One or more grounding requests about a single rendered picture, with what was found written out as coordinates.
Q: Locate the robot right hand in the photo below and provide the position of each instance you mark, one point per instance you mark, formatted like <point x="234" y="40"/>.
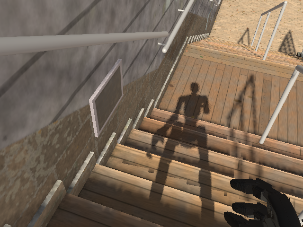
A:
<point x="279" y="211"/>

